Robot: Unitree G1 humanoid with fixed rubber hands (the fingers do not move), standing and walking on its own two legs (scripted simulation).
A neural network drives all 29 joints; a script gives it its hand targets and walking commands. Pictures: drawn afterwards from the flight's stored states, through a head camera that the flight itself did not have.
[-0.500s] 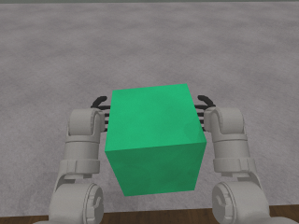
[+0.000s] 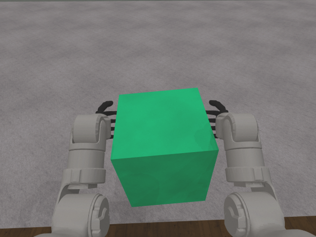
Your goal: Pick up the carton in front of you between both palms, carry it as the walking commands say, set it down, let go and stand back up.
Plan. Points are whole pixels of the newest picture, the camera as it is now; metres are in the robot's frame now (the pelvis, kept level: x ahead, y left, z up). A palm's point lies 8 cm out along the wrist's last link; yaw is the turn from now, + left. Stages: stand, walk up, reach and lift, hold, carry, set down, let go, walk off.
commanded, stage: carry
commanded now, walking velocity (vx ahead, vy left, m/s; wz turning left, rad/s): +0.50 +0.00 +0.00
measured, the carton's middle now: (163, 149) +0.34 +0.00 +0.04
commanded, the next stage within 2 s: none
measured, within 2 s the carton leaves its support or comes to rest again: neither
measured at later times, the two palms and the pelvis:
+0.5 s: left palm (112, 101) +0.46 +0.15 +0.11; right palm (210, 96) +0.48 -0.15 +0.11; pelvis +0.12 -0.01 +0.00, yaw +0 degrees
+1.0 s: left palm (116, 65) +0.75 +0.18 +0.07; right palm (187, 65) +0.73 -0.12 +0.07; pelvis +0.38 +0.05 -0.03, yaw +0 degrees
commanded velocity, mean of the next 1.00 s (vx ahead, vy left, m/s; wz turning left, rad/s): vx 0.50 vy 0.00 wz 0.00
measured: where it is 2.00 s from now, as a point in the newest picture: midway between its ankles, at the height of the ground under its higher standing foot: (154, 141)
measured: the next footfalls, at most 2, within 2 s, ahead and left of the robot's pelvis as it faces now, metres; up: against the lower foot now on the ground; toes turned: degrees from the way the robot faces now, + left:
left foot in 0.66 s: +0.34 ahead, +0.11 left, -0.03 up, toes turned +3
right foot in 1.14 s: +0.67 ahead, -0.04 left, -0.04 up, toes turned -5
